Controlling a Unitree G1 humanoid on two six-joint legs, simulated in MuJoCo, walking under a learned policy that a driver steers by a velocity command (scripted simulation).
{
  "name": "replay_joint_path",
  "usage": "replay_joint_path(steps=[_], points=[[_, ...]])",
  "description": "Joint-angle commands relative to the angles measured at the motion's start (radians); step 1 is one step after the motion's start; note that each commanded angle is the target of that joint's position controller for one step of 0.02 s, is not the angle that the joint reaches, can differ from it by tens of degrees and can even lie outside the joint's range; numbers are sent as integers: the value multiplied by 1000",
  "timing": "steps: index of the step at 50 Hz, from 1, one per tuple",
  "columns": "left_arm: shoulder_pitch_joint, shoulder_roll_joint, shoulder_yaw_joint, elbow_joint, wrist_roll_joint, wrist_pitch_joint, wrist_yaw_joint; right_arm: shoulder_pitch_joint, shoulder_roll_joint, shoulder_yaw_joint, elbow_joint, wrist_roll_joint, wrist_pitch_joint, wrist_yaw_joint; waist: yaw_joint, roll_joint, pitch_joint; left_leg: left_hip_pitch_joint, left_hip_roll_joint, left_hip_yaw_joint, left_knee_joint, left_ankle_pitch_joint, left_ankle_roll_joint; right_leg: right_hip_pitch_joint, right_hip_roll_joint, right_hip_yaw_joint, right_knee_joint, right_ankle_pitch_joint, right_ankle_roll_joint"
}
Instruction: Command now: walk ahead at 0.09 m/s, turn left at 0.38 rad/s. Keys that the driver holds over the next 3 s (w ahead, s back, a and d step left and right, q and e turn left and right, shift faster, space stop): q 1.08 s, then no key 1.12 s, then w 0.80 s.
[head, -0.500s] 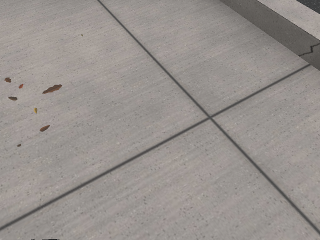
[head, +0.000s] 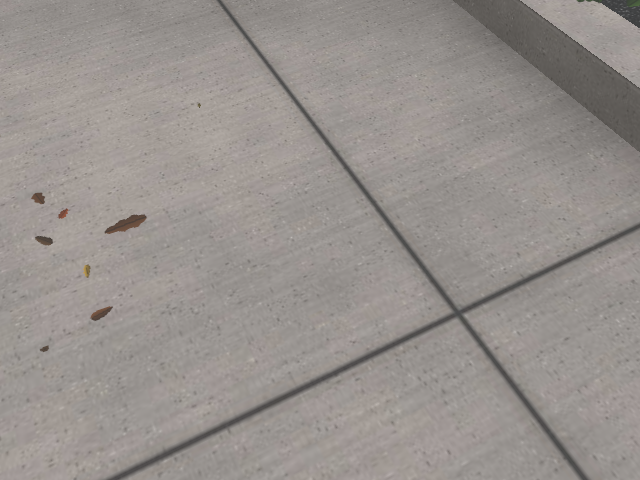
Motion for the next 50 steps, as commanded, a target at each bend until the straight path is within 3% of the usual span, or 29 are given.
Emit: replay_joint_path(steps=[1,5,7,8,9,10,11,12,13,14,16,21,25,28,29,30,31,32,34,35,37,40,43,46,49,50], points=[[-18,175,50,-40,-11,13,13,-27,-81,-24,-93,-2,1,14,13,-127,-91,43,7,17,-41,-30,16,75,-327,86,-31,551,-156],[-25,191,60,-32,-35,41,20,-37,-80,-33,-135,2,12,35,8,-141,-83,57,-26,66,-131,-140,62,125,-361,97,90,579,-126],[-23,186,61,-23,-48,47,28,37,-99,-47,-129,0,5,36,-39,-113,-122,224,-77,91,-319,39,112,91,-302,37,258,621,-50],[11,171,59,-24,-31,40,28,108,-187,-76,-124,-5,0,19,-55,9,-185,412,-13,-48,-366,433,170,-28,-212,-10,456,463,29],[1,114,39,-70,16,28,18,139,-308,-102,-138,-23,0,0,-31,263,-232,653,242,-409,-335,930,369,-382,-36,-21,774,-280,126],[-45,124,36,-73,10,19,5,163,-245,-82,-148,-34,-6,4,-83,185,-376,715,307,-525,-374,850,484,-464,14,201,941,-514,131],[-76,155,45,-75,-23,20,-4,108,-215,-74,-162,-25,-14,8,-77,94,-319,674,267,-432,-385,747,448,-509,-27,247,983,-471,121],[-87,147,45,-70,-31,24,1,53,-186,-70,-167,-8,-17,2,-50,30,-252,616,207,-359,-388,620,385,-534,-51,248,940,-398,114],[-95,152,49,-64,-22,31,11,10,-162,-63,-175,7,-11,-3,-33,-13,-201,553,174,-324,-407,522,344,-536,-67,244,870,-337,119],[-93,158,53,-64,-18,37,17,-18,-155,-59,-182,10,-4,-13,-10,4,-183,487,143,-298,-426,462,324,-484,-72,242,806,-291,124],[-68,127,45,-57,-22,42,18,-24,-172,-66,-193,-4,9,-22,4,50,-184,442,108,-280,-438,457,316,-417,-41,223,702,-245,144],[-70,115,38,-47,-26,42,16,-27,-200,-80,-206,0,26,-38,-13,84,-204,379,80,-307,-438,288,295,-303,-15,232,492,-157,165],[-71,133,45,-52,-31,29,2,-45,-193,-78,-218,-2,38,-33,-24,126,-176,350,66,-398,-434,127,275,-247,-3,239,361,-150,145],[4,140,55,-31,-31,10,-11,-77,-177,-71,-231,11,48,-37,22,124,-167,312,18,-423,-369,84,220,-101,-7,217,91,-1,106],[35,192,71,-26,-19,9,-8,-51,-145,-62,-234,8,49,-39,16,50,-176,229,-34,-378,-281,-56,168,1,-126,306,29,38,62],[13,288,89,-36,0,20,2,-3,-93,-49,-249,1,44,-35,-44,-234,-154,37,-198,-188,-68,-362,101,71,-348,552,-12,190,-61],[1,262,83,-49,32,17,-3,-9,-163,-70,-256,-7,31,-33,-21,-320,-138,-33,-195,-133,176,-501,57,-11,-470,698,-48,249,-197],[-52,206,66,-75,27,12,2,9,-221,-92,-233,-1,30,-31,-35,-228,-118,-23,-155,-156,309,-437,43,-41,-434,619,-40,233,-197],[-120,152,51,-89,-7,14,11,44,-196,-94,-192,0,50,-35,-51,-178,-83,-43,-140,-127,408,-317,10,-39,-315,435,-14,181,-115],[-115,146,45,-88,-15,17,17,43,-170,-88,-193,1,57,-33,-40,-180,-71,-59,-136,-116,441,-282,-6,-30,-300,391,-10,212,-114],[-72,151,45,-80,-11,27,29,1,-134,-74,-220,13,58,-27,-12,-197,-66,-70,-123,-61,386,-237,-26,4,-273,313,-16,243,-123],[-5,184,57,-69,-6,39,37,-66,-109,-59,-260,13,54,-20,39,-220,-100,-71,-82,-33,233,-246,-46,121,-314,294,-3,307,-149],[-21,224,72,-75,-13,44,26,-72,-93,-47,-277,7,55,-6,44,-233,-121,53,-55,16,82,-269,-32,91,-338,241,4,342,-151],[-30,241,80,-75,-26,45,10,-49,-112,-54,-280,9,64,4,35,-245,-123,156,-66,65,-46,-250,-3,60,-355,207,26,366,-142],[-53,240,81,-67,-54,42,3,25,-110,-63,-260,10,71,16,-19,-222,-126,307,-93,104,-306,-89,64,20,-347,156,126,324,-77],[-4,206,73,-45,-53,39,-1,67,-134,-75,-245,7,70,8,-27,-161,-138,428,-106,74,-401,22,100,-54,-311,105,217,228,-14]])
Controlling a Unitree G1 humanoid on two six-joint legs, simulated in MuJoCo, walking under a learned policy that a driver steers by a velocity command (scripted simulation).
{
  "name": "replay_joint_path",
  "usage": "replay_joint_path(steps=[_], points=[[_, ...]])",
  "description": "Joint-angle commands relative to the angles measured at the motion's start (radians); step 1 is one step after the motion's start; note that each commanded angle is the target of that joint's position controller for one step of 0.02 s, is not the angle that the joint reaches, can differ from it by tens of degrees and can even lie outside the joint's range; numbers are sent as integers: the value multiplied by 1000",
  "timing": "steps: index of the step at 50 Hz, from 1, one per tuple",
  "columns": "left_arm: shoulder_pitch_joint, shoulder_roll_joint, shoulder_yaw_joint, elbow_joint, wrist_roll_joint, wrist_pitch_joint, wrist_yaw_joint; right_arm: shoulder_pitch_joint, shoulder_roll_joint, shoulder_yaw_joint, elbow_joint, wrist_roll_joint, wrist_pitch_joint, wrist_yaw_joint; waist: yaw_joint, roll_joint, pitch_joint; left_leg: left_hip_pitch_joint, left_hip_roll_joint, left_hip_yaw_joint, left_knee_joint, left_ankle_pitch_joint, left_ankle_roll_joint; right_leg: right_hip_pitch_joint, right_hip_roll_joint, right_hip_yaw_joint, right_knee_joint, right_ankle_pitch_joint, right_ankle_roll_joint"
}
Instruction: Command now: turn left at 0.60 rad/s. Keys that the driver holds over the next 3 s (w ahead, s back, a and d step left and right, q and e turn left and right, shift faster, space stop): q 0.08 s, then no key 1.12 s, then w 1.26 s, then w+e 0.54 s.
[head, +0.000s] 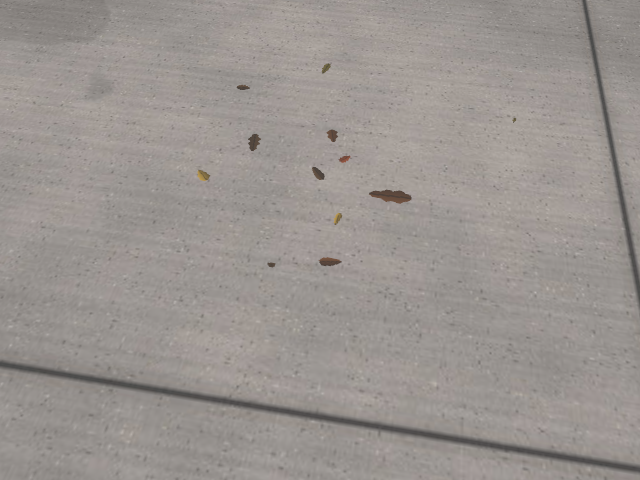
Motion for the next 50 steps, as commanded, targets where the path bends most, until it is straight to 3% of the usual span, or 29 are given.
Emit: replay_joint_path(steps=[1,2,3,4,5,6,7,9,12,17,19,20,21,22,23,24,25,29,36,50], points=[[42,98,27,-36,23,-15,-8,125,-214,-75,-46,-1,-13,-18,-29,131,-153,332,132,-234,-236,475,129,-172,-63,-6,278,12,-25],[-23,65,10,-100,59,-18,-3,113,-295,-80,-81,-27,-30,-21,-32,334,-148,354,365,-555,-213,733,339,-436,82,35,511,-411,46],[-89,116,25,-113,38,-19,6,138,-249,-70,-73,-50,-55,-10,-101,228,-215,300,375,-556,-249,634,414,-434,83,179,667,-420,44],[-93,136,33,-111,17,-16,8,90,-219,-57,-62,-46,-71,-11,-66,190,-161,258,306,-456,-257,539,356,-441,64,205,699,-333,30],[-62,139,39,-86,17,-12,13,26,-187,-49,-61,-29,-75,-18,-32,145,-137,232,244,-376,-252,459,290,-439,49,209,673,-242,25],[-47,147,42,-71,23,-7,18,-17,-153,-35,-65,-14,-73,-25,-18,139,-128,209,215,-336,-247,461,256,-423,45,208,646,-182,30],[-27,142,42,-61,29,-5,16,-33,-140,-24,-67,-14,-71,-32,-6,144,-137,175,193,-303,-245,514,250,-373,59,195,655,-131,40],[0,115,33,-50,22,-6,9,-29,-127,-15,-61,-26,-70,-38,0,136,-166,169,174,-270,-245,532,252,-316,71,182,617,-75,52],[-27,80,14,-57,18,-4,5,-19,-124,-11,-43,-28,-68,-42,-20,143,-152,181,164,-269,-244,446,248,-270,63,184,426,-54,55],[-38,90,8,-65,13,-7,-6,-19,-132,-6,-15,-33,-62,-27,-48,161,-107,105,175,-329,-239,298,265,-126,71,169,211,-99,38],[-12,78,4,-57,13,-14,-10,-40,-110,6,-2,-25,-63,-21,-23,146,-98,86,159,-341,-213,279,246,-51,79,159,65,-34,22],[15,64,-1,-48,20,-21,-14,-46,-90,15,8,-19,-64,-20,4,126,-97,61,138,-332,-198,262,215,31,83,152,-83,97,8],[26,77,-3,-47,35,-28,-15,-10,-64,25,24,-26,-72,-20,-1,86,-114,31,104,-321,-186,207,164,124,44,203,-141,242,-10],[39,144,7,-56,45,-30,-9,30,-50,30,30,-48,-81,-18,-39,-29,-141,-7,33,-258,-110,99,108,193,-64,298,-118,467,-50],[-9,148,6,-38,39,-31,-13,78,-37,28,37,-47,-84,-18,-102,-167,-144,53,-30,-169,-130,-12,62,84,-90,321,-101,356,-125],[-49,83,-9,-57,32,-36,-21,37,-70,25,51,-55,-81,-21,-66,-135,-121,103,-23,-165,-139,19,36,25,-54,306,-124,205,-127],[-49,71,-13,-54,35,-40,-22,-6,-88,16,48,-49,-76,-23,-44,-114,-97,92,-26,-165,-133,46,40,15,-20,276,-121,129,-97],[-4,76,-20,-33,32,-58,-17,-9,-63,18,62,-38,-59,-29,-22,-59,-80,84,-13,-186,-138,139,60,23,17,233,-93,123,-59],[1,64,-32,-17,28,-50,-8,23,-45,14,114,-34,-66,-36,-14,10,-75,86,-11,-187,-144,184,43,41,35,218,-75,135,-66],[13,53,-42,82,24,-51,-13,59,-50,8,226,-30,-64,-58,-19,7,-54,138,-6,-180,-158,225,27,33,55,208,-105,139,-69]])
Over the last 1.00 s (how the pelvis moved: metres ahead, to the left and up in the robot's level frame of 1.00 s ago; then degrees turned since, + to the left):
0.07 0.01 -0.01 36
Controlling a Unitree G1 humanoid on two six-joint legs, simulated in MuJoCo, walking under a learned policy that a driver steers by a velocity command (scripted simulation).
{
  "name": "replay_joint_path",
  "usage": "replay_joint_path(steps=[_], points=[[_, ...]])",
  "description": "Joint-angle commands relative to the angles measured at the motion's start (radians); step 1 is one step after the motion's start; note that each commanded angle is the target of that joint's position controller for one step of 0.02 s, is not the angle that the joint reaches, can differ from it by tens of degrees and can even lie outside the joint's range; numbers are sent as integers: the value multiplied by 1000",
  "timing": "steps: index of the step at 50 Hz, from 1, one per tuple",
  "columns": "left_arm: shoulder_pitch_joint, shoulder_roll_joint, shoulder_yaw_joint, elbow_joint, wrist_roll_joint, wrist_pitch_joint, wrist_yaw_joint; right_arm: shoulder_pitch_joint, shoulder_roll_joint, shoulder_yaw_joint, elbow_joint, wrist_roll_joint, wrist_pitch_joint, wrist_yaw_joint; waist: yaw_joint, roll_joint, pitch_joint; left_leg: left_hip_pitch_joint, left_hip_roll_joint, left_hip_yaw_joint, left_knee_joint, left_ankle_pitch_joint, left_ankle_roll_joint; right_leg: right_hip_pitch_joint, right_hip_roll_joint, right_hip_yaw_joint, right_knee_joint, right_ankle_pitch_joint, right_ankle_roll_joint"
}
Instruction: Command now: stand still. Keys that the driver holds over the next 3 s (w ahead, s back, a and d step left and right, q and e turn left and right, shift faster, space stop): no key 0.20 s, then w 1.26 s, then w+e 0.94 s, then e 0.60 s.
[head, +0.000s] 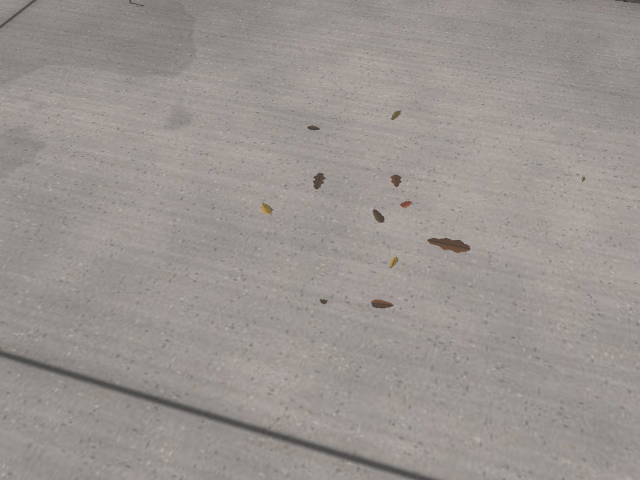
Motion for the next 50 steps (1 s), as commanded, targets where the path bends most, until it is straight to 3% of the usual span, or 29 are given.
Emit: replay_joint_path(steps=[1,10,12,13,15,17,18,20,22,24,25,26,27,28,29,32,35,38,41,44,45,47,48,49,50], points=[[-10,113,24,-27,-1,-12,3,4,-113,-27,-23,1,-10,-7,1,-5,-34,28,47,-42,-65,218,15,-18,-62,68,-104,148,-20],[8,118,19,46,-3,-11,8,7,-106,-25,65,3,-11,-12,3,-8,-20,35,42,-26,-83,207,6,-15,-57,71,-130,134,-26],[31,134,25,67,-9,-5,14,24,-91,-22,91,10,-10,-14,9,-41,-25,5,-5,29,-43,-22,12,-12,-51,87,-165,-153,-49],[44,166,35,71,-16,-1,18,14,-91,-23,89,15,-14,-13,19,-86,5,-65,-33,67,22,-157,17,-20,-85,150,-204,-341,-84],[100,221,52,85,-25,-4,25,-47,-85,-19,56,24,-43,-5,43,-178,80,-227,-9,109,198,-190,25,-19,-277,414,-349,-572,-198],[113,225,60,85,-17,-24,29,-83,-96,-22,42,35,-74,11,52,-162,127,-341,65,62,346,-219,41,-6,-365,523,-398,-482,-257],[105,215,60,78,-20,-31,27,-76,-100,-24,44,38,-84,19,45,-144,114,-379,89,54,363,-246,49,38,-366,507,-394,-418,-252],[69,209,62,61,-37,-35,23,-69,-94,-22,53,40,-101,32,26,-117,80,-309,101,77,230,-206,59,52,-307,381,-378,-283,-203],[31,221,66,53,-48,-28,19,-8,-74,-22,91,34,-112,40,-18,-112,33,-68,49,153,42,-29,50,-51,-216,227,-327,-171,-166],[45,190,57,57,-43,-19,15,134,-79,-35,161,33,-106,40,-71,-78,-13,176,-15,203,-33,75,30,-180,-155,153,-209,-172,-142],[34,138,39,51,-35,-24,9,210,-96,-42,180,37,-103,35,-103,-16,-27,278,44,109,-81,25,49,-262,-111,99,-60,-140,-106],[21,51,13,27,-7,-33,-3,313,-169,-53,186,33,-102,25,-126,229,-78,362,269,-219,-210,-100,123,-382,-26,-18,319,-185,-29],[9,71,23,-17,-36,-51,1,342,-248,-61,190,15,-116,44,-112,311,-52,349,423,-603,-355,-352,279,-568,43,34,532,-302,-30],[-9,136,35,-22,-61,-66,1,249,-202,-44,167,16,-133,51,-76,164,42,285,435,-592,-372,-456,297,-654,-39,100,650,-241,-50],[-5,156,40,-16,-66,-76,-6,177,-151,-28,142,17,-144,55,-51,122,88,261,385,-477,-373,-391,258,-686,-79,106,665,-122,-68],[-10,151,51,2,-29,-83,-18,131,-104,-5,123,11,-138,59,-24,91,64,228,269,-201,-379,6,175,-607,-137,68,558,81,-51],[-63,104,43,-16,-21,-70,-27,206,-112,-2,146,8,-126,43,-40,80,50,225,232,-77,-383,270,190,-596,-127,14,458,174,-3],[-190,68,28,-69,-24,-68,-28,218,-135,-2,144,7,-118,26,-64,67,74,159,206,-3,-409,319,188,-532,-99,-18,240,279,22],[-279,64,20,-101,-31,-70,-37,265,-145,-5,160,15,-116,20,-85,77,100,151,218,25,-435,300,191,-460,-68,-40,97,357,16],[-316,82,22,-129,-35,-76,-52,272,-150,-12,171,27,-109,17,-63,78,112,243,264,34,-402,368,181,-454,-65,-14,23,343,-22],[-308,94,26,-132,-35,-79,-57,264,-156,-17,170,27,-104,17,-47,78,97,281,278,39,-371,430,173,-436,-60,-12,9,318,-37],[-216,137,46,-114,-33,-80,-57,236,-182,-28,158,19,-92,16,15,108,11,334,285,52,-242,745,153,-295,-15,-38,17,249,-71],[-84,171,67,-77,-35,-77,-52,221,-183,-30,152,12,-81,16,84,120,-76,323,260,76,-83,908,137,-130,20,-64,20,228,-96],[92,211,89,-25,-36,-71,-42,216,-167,-22,140,4,-75,17,161,109,-183,201,217,99,137,875,108,130,-5,-37,32,237,-130],[242,299,111,5,-8,-67,-34,319,-66,8,116,-5,-86,30,137,-81,-355,-183,101,124,521,480,56,555,-262,338,41,122,-263]])
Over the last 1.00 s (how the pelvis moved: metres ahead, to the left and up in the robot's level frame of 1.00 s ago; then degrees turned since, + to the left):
0.02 -0.01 0.00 9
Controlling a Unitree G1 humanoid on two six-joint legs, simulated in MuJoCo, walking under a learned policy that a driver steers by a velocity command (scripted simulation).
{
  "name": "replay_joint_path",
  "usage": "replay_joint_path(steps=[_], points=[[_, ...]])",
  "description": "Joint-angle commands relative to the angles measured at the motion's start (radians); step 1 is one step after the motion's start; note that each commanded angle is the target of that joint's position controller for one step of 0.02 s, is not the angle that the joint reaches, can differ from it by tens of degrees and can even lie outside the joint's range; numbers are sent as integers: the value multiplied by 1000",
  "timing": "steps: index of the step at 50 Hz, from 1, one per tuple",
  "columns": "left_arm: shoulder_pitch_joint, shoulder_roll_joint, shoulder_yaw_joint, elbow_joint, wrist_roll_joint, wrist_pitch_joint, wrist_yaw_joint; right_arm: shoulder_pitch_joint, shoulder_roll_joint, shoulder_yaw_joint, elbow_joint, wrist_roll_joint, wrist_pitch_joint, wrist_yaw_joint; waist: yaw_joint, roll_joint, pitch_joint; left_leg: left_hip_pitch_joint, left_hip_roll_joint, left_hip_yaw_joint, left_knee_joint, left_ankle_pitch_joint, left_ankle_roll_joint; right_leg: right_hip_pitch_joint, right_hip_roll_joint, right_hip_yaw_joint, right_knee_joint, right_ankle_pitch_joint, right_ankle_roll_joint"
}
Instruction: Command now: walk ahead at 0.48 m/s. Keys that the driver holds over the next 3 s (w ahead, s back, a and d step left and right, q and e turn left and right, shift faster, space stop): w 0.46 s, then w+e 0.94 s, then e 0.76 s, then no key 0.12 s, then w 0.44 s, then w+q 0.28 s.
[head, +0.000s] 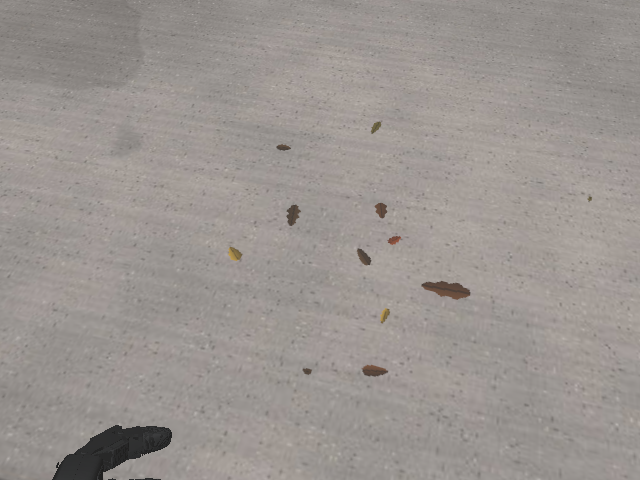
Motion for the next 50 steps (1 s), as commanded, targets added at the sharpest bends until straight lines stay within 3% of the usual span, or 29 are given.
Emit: replay_joint_path(steps=[1,2,3,4,5,6,7,9,13,16,20,22,24,25,26,27,28,29,30,31,32,34,37,43,47,50], points=[[495,263,82,91,14,10,10,114,11,25,-66,-2,-40,16,177,-238,-483,-711,-90,-110,844,-68,16,995,-403,799,-196,-338,-279],[423,188,60,88,5,5,10,-7,-105,-5,-93,34,-63,20,185,-170,-317,-818,-30,-163,945,-53,41,867,-359,747,-263,-410,-219],[318,161,51,68,5,0,12,-99,-143,-16,-127,50,-77,18,155,-115,-170,-848,24,-125,933,47,58,693,-334,599,-294,-343,-184],[245,137,43,55,12,-6,10,-144,-145,-19,-135,43,-82,9,122,-36,-99,-803,73,-105,880,140,59,530,-301,483,-325,-220,-167],[207,112,36,51,25,-13,6,-141,-131,-26,-134,29,-74,3,83,-34,-63,-741,108,-103,829,198,56,418,-260,388,-353,-125,-150],[195,95,31,56,32,-16,2,-113,-104,-25,-129,23,-61,2,53,-57,-66,-681,127,-108,801,226,53,356,-234,335,-381,-97,-146],[199,92,31,64,29,-18,0,-97,-79,-22,-127,21,-50,1,41,-63,-60,-661,135,-103,772,232,47,322,-223,302,-404,-78,-153],[230,112,33,87,23,-23,6,-131,-74,-24,-147,15,-32,-3,33,-61,-23,-693,149,-86,704,262,27,276,-215,244,-440,-34,-167],[306,153,41,113,20,-14,35,-298,-83,-25,-213,1,-37,0,71,-35,17,-805,150,-70,443,483,-9,322,-196,177,-460,38,-153],[365,169,42,130,11,-7,45,-417,-60,-12,-245,7,-48,13,114,-32,25,-750,105,-24,240,619,-10,344,-170,118,-460,55,-123],[450,174,45,170,1,12,48,-530,-66,-4,-290,18,-55,36,148,-31,46,-780,79,-25,124,601,5,495,-221,125,-410,76,-120],[460,182,50,179,0,26,51,-550,-83,-7,-311,19,-60,49,136,-39,39,-788,69,-32,90,527,29,581,-259,138,-359,140,-108],[444,195,56,175,0,37,54,-497,-117,-20,-308,19,-64,54,92,-62,0,-682,39,-17,69,442,56,614,-270,149,-273,311,-88],[423,197,55,170,1,43,53,-397,-147,-37,-284,18,-67,51,30,-69,-59,-533,7,7,45,430,77,596,-242,135,-155,461,-72],[415,170,43,158,10,45,52,-220,-200,-64,-234,14,-68,42,-48,-56,-177,-269,24,-8,63,457,112,494,-185,105,50,463,-44],[475,89,16,128,22,34,47,-64,-293,-87,-209,-11,-67,33,-60,87,-346,140,267,-314,92,419,217,152,-71,51,414,152,13],[552,14,-7,142,12,14,43,-20,-281,-82,-192,-4,-59,37,-37,274,-467,315,419,-681,-45,252,300,-101,52,117,657,-523,42],[464,145,28,136,-22,2,43,-56,-188,-56,-199,1,-60,35,-59,175,-354,224,383,-624,-91,171,248,-188,-3,206,751,-512,27],[387,174,39,109,-38,-4,46,-147,-159,-46,-214,3,-62,31,-37,140,-212,72,357,-469,-121,226,207,-222,-52,178,745,-414,20],[352,165,42,106,-28,-2,53,-220,-132,-37,-223,-1,-65,31,-6,84,-142,-66,319,-363,-162,295,188,-184,-96,163,701,-324,25],[357,145,48,110,-19,9,57,-264,-106,-31,-224,-6,-70,33,26,87,-91,-165,285,-271,-204,345,172,-135,-125,166,654,-264,30],[397,91,48,120,-20,37,54,-296,-84,-28,-214,-16,-78,36,67,106,-64,-266,244,-154,-260,400,164,-56,-149,162,624,-208,39],[354,73,52,87,-14,63,55,-287,-112,-39,-193,-20,-84,26,81,78,-18,-297,240,-38,-295,505,177,-121,-158,166,566,-120,56],[174,49,42,9,2,51,23,-239,-159,-52,-175,-13,-67,-4,33,39,28,-232,225,122,-318,559,159,-152,-140,89,235,119,65],[58,45,34,-59,1,51,-2,-166,-181,-64,-151,5,-39,-9,-4,26,58,-77,271,165,-263,638,152,-209,-124,38,129,68,36],[64,74,47,-94,-4,55,-18,-184,-210,-75,-159,15,-16,-13,35,61,23,-7,288,204,-138,956,124,-128,-67,-26,101,-61,-10]])
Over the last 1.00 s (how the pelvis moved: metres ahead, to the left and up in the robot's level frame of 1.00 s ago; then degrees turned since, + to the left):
0.28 0.01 -0.02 0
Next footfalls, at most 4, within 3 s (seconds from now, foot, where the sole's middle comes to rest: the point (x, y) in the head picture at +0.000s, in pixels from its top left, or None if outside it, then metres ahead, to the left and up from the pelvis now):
0.52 left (253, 463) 0.49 0.13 -0.75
1.08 right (377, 343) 0.74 -0.14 -0.75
1.54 left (344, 225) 1.09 -0.10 -0.75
2.00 right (425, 284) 0.89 -0.28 -0.75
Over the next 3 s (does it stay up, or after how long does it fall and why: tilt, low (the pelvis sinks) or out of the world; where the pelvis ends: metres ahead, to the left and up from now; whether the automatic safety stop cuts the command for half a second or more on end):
stays up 1.01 -0.41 0.02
